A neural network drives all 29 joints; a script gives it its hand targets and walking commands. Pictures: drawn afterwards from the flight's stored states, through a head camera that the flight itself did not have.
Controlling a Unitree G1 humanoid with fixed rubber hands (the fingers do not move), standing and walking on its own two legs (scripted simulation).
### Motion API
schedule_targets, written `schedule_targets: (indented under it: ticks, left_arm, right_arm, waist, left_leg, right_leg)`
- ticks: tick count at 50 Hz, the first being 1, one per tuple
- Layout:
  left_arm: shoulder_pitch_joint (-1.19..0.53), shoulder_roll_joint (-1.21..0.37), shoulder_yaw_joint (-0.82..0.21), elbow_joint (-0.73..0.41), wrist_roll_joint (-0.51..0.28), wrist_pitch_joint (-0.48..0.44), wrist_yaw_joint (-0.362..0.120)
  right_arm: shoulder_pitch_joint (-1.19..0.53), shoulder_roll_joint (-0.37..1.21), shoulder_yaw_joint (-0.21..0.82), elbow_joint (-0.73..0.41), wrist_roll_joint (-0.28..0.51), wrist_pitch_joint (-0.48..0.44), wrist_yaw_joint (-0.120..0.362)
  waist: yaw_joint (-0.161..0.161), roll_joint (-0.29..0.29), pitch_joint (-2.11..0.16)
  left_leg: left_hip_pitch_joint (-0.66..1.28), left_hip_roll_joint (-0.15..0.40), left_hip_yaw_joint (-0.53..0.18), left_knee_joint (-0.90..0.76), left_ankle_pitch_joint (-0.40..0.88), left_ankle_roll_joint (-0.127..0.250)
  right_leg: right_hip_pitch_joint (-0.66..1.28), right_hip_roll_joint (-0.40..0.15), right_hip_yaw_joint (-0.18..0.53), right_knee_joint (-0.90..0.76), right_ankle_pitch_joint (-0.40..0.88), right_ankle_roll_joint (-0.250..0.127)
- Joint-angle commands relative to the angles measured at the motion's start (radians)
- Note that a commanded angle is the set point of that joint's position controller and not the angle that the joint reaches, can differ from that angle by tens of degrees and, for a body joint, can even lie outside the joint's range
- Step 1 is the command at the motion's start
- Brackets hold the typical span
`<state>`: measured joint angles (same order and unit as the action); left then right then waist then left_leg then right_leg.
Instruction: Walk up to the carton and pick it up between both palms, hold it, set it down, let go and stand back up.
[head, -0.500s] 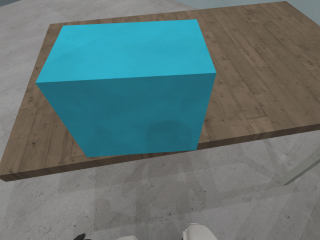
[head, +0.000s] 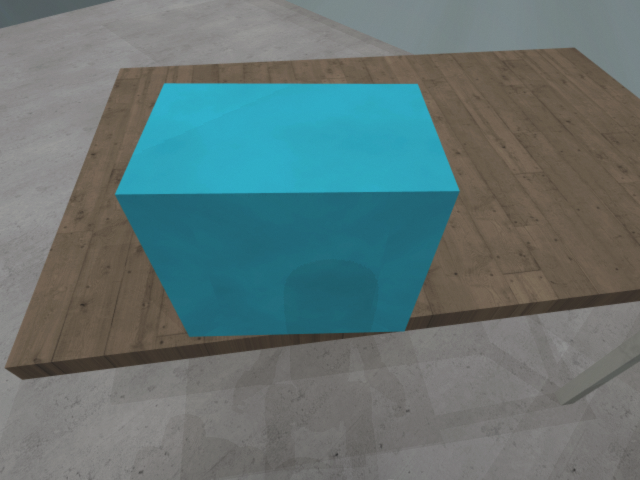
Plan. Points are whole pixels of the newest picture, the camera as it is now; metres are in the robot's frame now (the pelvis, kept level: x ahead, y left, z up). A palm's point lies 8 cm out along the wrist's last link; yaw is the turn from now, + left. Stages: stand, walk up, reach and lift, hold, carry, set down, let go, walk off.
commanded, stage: walk up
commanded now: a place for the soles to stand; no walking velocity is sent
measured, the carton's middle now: (295, 219) +0.39 +0.04 +0.13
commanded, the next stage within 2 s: reach and lift in 1.64 s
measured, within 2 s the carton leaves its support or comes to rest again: neither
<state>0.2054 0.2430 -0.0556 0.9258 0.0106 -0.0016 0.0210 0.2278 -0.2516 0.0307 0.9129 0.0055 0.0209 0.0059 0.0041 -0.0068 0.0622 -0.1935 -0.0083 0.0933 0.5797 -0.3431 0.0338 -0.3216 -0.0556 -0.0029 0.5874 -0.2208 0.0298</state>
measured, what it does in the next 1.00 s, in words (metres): stands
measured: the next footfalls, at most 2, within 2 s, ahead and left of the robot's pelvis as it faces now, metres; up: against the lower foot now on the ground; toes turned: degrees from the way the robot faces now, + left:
none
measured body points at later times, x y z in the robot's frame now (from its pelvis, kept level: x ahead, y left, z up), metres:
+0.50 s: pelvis -0.01 +0.01 +0.00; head +0.01 +0.01 +0.45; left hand +0.06 +0.28 -0.14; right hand +0.04 -0.27 -0.14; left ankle -0.02 +0.10 -0.73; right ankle +0.06 -0.14 -0.73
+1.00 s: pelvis +0.00 +0.02 +0.01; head +0.01 +0.02 +0.45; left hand +0.05 +0.27 -0.14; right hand +0.06 -0.23 -0.14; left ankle -0.02 +0.10 -0.73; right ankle +0.04 -0.12 -0.73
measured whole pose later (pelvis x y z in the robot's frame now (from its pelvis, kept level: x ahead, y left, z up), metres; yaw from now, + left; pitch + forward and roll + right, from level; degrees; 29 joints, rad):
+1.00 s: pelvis +0.00 +0.02 +0.01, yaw +2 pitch -2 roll +1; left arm 0.24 0.24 -0.05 0.95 0.02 -0.01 0.03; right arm 0.26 -0.25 0.02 0.91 -0.01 0.02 0.01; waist 0.00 -0.01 0.06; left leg -0.18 -0.06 0.08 0.50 -0.29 0.07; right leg -0.28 -0.06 -0.01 0.54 -0.23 0.03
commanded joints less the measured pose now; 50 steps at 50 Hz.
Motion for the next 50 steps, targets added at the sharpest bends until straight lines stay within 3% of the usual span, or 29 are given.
schedule_targets:
  ticks: [1, 13, 14, 17, 19, 21, 22, 24, 25, 27, 29, 30, 31, 32, 33, 34, 35, 36, 37, 38, 40, 43, 46, 50]
  left_arm:
    - [-0.001, 0.139, 0.027, -0.055, -0.002, -0.018, 0.002]
    - [0.006, 0.155, 0.027, -0.023, -0.002, -0.016, 0.0]
    - [0.026, 0.191, 0.05, -0.047, 0.013, -0.018, 0.014]
    - [0.059, 0.246, 0.077, -0.035, 0.009, -0.01, 0.03]
    - [0.015, 0.237, 0.079, -0.052, 0.015, -0.003, 0.031]
    - [-0.029, 0.216, 0.072, -0.065, 0.021, 0.006, 0.025]
    - [-0.046, 0.201, 0.068, -0.072, 0.021, 0.011, 0.019]
    - [-0.052, 0.12, 0.049, -0.082, 0.009, 0.012, 0.014]
    - [-0.028, 0.098, 0.044, -0.078, 0.01, 0.009, 0.017]
    - [0.01, 0.104, 0.047, -0.071, 0.009, 0.002, 0.023]
    - [0.043, 0.116, 0.046, -0.077, 0.004, -0.017, 0.032]
    - [0.064, 0.14, 0.051, -0.082, 0.01, -0.025, 0.037]
    - [0.074, 0.203, 0.069, -0.085, 0.013, -0.024, 0.041]
    - [0.083, 0.249, 0.088, -0.074, 0.008, -0.015, 0.039]
    - [0.069, 0.225, 0.076, -0.064, 0.003, -0.007, 0.03]
    - [0.02, 0.214, 0.071, -0.074, 0.006, 0.001, 0.025]
    - [-0.018, 0.2, 0.065, -0.084, 0.011, 0.007, 0.019]
    - [-0.046, 0.177, 0.056, -0.091, 0.014, 0.011, 0.012]
    - [-0.042, 0.139, 0.045, -0.091, 0.012, 0.011, 0.006]
    - [-0.011, 0.097, 0.03, -0.081, 0.008, 0.007, 0.006]
    - [0.026, 0.1, 0.028, -0.061, 0.01, -0.006, 0.008]
    - [0.038, 0.124, 0.032, -0.042, 0.01, -0.025, 0.014]
    - [0.039, 0.122, 0.032, -0.035, 0.008, -0.027, 0.019]
    - [0.048, 0.126, 0.034, -0.025, 0.007, -0.023, 0.024]
  right_arm:
    - [0.043, -0.143, -0.031, -0.038, -0.001, -0.012, -0.006]
    - [0.076, -0.137, -0.025, -0.001, -0.004, -0.022, -0.007]
    - [0.044, -0.195, -0.05, -0.026, -0.026, -0.012, -0.003]
    - [0.085, -0.138, -0.04, -0.045, -0.041, -0.003, 0.0]
    - [0.117, -0.131, -0.044, -0.05, -0.039, -0.003, 0.001]
    - [0.145, -0.136, -0.049, -0.056, -0.03, -0.009, 0.004]
    - [0.15, -0.153, -0.055, -0.061, -0.023, -0.011, 0.005]
    - [0.113, -0.214, -0.076, -0.065, -0.002, -0.009, 0.003]
    - [0.064, -0.233, -0.079, -0.077, -0.002, -0.003, -0.002]
    - [0.015, -0.206, -0.071, -0.099, -0.014, 0.005, -0.004]
    - [-0.007, -0.192, -0.057, -0.104, -0.028, 0.011, 0.004]
    - [0.01, -0.178, -0.052, -0.105, -0.033, 0.01, 0.01]
    - [0.052, -0.164, -0.051, -0.111, -0.034, 0.012, 0.012]
    - [0.082, -0.143, -0.045, -0.114, -0.04, 0.018, 0.007]
    - [0.128, -0.109, -0.03, -0.095, -0.042, 0.018, 0.003]
    - [0.135, -0.111, -0.031, -0.094, -0.04, 0.015, 0.0]
    - [0.144, -0.125, -0.034, -0.091, -0.031, 0.007, 0.001]
    - [0.15, -0.15, -0.042, -0.087, -0.023, -0.001, 0.001]
    - [0.144, -0.187, -0.057, -0.08, -0.01, -0.007, -0.001]
    - [0.113, -0.209, -0.062, -0.074, 0.006, -0.009, -0.003]
    - [0.046, -0.192, -0.053, -0.079, 0.0, -0.01, -0.004]
    - [0.058, -0.162, -0.043, -0.07, -0.013, -0.014, -0.002]
    - [0.066, -0.159, -0.045, -0.056, -0.013, -0.013, -0.002]
    - [0.062, -0.153, -0.046, -0.046, -0.012, -0.007, -0.004]
  waist:
    - [-0.009, -0.016, -0.033]
    - [-0.005, -0.026, -0.031]
    - [0.012, -0.001, -0.003]
    - [0.007, -0.109, -0.052]
    - [-0.01, -0.142, -0.058]
    - [-0.037, -0.124, -0.044]
    - [-0.044, -0.078, -0.023]
    - [-0.024, 0.104, 0.011]
    - [-0.009, 0.14, 0.025]
    - [0.007, 0.127, 0.008]
    - [0.034, 0.113, -0.029]
    - [0.035, 0.081, -0.071]
    - [0.016, 0.011, -0.101]
    - [0.003, -0.068, -0.099]
    - [-0.014, -0.104, -0.116]
    - [-0.032, -0.113, -0.079]
    - [-0.052, -0.104, -0.054]
    - [-0.061, -0.065, -0.013]
    - [-0.045, 0.01, 0.02]
    - [-0.018, 0.064, 0.029]
    - [0.01, 0.051, 0.032]
    - [0.002, 0.052, -0.011]
    - [-0.006, 0.043, -0.036]
    - [-0.007, 0.033, -0.031]
  left_leg:
    - [-0.067, 0.121, -0.14, -0.175, 0.098, 0.037]
    - [-0.061, 0.104, -0.149, -0.183, 0.078, 0.028]
    - [-0.095, 0.074, -0.112, -0.097, 0.095, 0.024]
    - [-0.152, 0.043, -0.1, 0.026, -0.028, -0.008]
    - [-0.119, 0.053, -0.112, 0.035, -0.07, -0.006]
    - [-0.071, 0.068, -0.133, -0.05, -0.032, 0.002]
    - [-0.073, 0.089, -0.176, -0.134, -0.011, 0.008]
    - [-0.106, 0.202, -0.342, -0.318, 0.001, 0.041]
    - [-0.139, 0.233, -0.349, -0.326, 0.04, 0.064]
    - [-0.163, 0.214, -0.275, -0.268, 0.169, 0.107]
    - [-0.159, 0.173, -0.201, -0.164, 0.283, 0.1]
    - [-0.159, 0.144, -0.176, -0.09, 0.287, 0.074]
    - [-0.184, 0.088, -0.139, -0.01, 0.219, 0.033]
    - [-0.169, 0.042, -0.123, 0.086, 0.107, -0.014]
    - [-0.109, 0.043, -0.14, 0.08, -0.022, -0.029]
    - [-0.075, 0.054, -0.155, 0.038, -0.042, -0.031]
    - [-0.041, 0.072, -0.173, -0.055, -0.012, -0.027]
    - [-0.018, 0.101, -0.224, -0.17, 0.015, -0.018]
    - [-0.031, 0.152, -0.309, -0.267, 0.007, -0.008]
    - [-0.091, 0.207, -0.359, -0.335, -0.015, 0.001]
    - [-0.126, 0.195, -0.304, -0.323, 0.04, 0.018]
    - [-0.079, 0.15, -0.221, -0.281, 0.154, 0.01]
    - [-0.027, 0.135, -0.195, -0.25, 0.221, 0.009]
    - [-0.036, 0.123, -0.18, -0.234, 0.198, 0.016]
  right_leg:
    - [0.054, -0.056, 0.062, -0.094, 0.124, -0.086]
    - [0.051, -0.071, 0.089, -0.15, 0.03, -0.092]
    - [0.056, -0.104, 0.123, -0.156, 0.063, -0.121]
    - [0.103, -0.253, 0.3, -0.258, 0.012, -0.221]
    - [0.061, -0.269, 0.296, -0.265, -0.032, -0.233]
    - [-0.007, -0.213, 0.214, -0.241, -0.103, -0.188]
    - [-0.027, -0.148, 0.141, -0.19, -0.135, -0.148]
    - [-0.045, 0.034, -0.062, 0.048, -0.121, -0.074]
    - [-0.028, 0.051, -0.077, 0.092, -0.154, -0.073]
    - [0.033, 0.047, -0.065, 0.125, -0.123, -0.086]
    - [0.11, 0.007, -0.033, -0.018, 0.052, -0.101]
    - [0.165, -0.051, 0.031, -0.055, 0.17, -0.113]
    - [0.188, -0.135, 0.148, -0.073, 0.208, -0.153]
    - [0.143, -0.229, 0.274, -0.154, 0.182, -0.227]
    - [0.084, -0.278, 0.333, -0.216, 0.063, -0.26]
    - [0.019, -0.271, 0.317, -0.233, -0.01, -0.25]
    - [-0.031, -0.221, 0.251, -0.227, -0.07, -0.206]
    - [-0.082, -0.135, 0.153, -0.183, -0.12, -0.144]
    - [-0.093, -0.033, 0.04, -0.081, -0.12, -0.091]
    - [-0.035, 0.011, -0.029, -0.014, -0.11, -0.067]
    - [0.044, 0.003, -0.02, -0.047, -0.048, -0.072]
    - [0.09, -0.021, 0.005, -0.073, 0.055, -0.078]
    - [0.083, -0.029, 0.007, -0.08, 0.086, -0.076]
    - [0.086, -0.039, 0.016, -0.086, 0.091, -0.08]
